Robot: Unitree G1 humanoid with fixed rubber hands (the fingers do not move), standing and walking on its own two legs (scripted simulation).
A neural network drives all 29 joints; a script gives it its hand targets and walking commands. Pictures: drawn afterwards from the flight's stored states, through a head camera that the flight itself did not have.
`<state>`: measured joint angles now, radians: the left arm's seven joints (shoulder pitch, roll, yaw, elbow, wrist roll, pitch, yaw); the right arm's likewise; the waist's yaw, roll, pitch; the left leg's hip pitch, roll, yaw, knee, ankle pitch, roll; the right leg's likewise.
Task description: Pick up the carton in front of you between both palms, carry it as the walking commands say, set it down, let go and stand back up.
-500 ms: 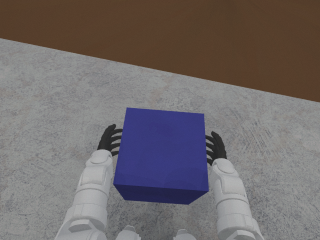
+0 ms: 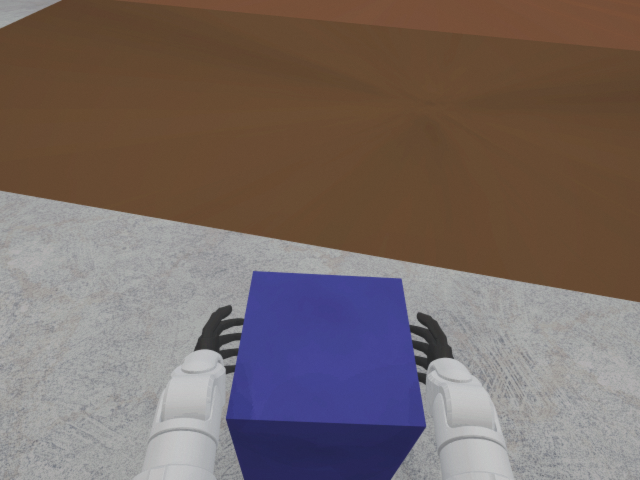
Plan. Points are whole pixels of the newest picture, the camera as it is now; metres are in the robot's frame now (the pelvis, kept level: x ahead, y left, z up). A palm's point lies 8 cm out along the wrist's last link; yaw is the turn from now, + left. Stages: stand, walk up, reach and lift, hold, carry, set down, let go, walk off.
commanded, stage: reach and lift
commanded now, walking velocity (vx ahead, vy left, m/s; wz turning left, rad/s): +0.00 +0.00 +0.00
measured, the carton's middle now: (321, 383) +0.30 +0.00 -0.05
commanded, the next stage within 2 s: hold in 0.90 s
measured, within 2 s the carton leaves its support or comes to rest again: neither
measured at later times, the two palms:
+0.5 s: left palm (205, 353) +0.29 +0.15 +0.03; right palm (437, 361) +0.29 -0.15 +0.03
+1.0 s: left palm (205, 348) +0.29 +0.15 +0.05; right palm (443, 355) +0.29 -0.15 +0.04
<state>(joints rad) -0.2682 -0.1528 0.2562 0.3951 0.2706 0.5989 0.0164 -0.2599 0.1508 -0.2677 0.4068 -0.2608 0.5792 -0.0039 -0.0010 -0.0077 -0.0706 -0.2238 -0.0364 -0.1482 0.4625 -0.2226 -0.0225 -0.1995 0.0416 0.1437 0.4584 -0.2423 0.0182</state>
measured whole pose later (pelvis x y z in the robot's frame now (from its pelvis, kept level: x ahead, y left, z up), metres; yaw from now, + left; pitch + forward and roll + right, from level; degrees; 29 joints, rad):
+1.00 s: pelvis +0.01 +0.00 +0.01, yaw +0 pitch -5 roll +0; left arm -0.25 -0.15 0.20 0.24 0.27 0.72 0.01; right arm -0.24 0.15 -0.22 0.25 -0.26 0.71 0.01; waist 0.01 -0.02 -0.01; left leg -0.08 -0.03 -0.14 0.35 -0.18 -0.02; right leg -0.06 0.03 0.14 0.35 -0.20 0.01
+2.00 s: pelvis +0.04 -0.02 -0.01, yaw -1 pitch +1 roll +0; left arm -0.19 -0.14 0.14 -0.04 0.17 0.89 0.04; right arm -0.17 0.13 -0.14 -0.05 -0.18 0.90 -0.03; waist 0.00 0.02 -0.14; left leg -0.27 0.04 -0.04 0.60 -0.38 -0.02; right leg -0.24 0.00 -0.01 0.54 -0.31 0.00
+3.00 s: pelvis +0.61 -0.01 +0.00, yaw -5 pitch +5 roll -2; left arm 0.13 -0.14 0.02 -0.49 0.03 1.10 0.14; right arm 0.14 0.14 -0.04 -0.48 -0.01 1.09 -0.14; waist -0.06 0.01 -0.11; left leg -0.29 0.05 0.27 0.41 -0.22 0.08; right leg -0.51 -0.09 -0.09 1.09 -0.31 -0.02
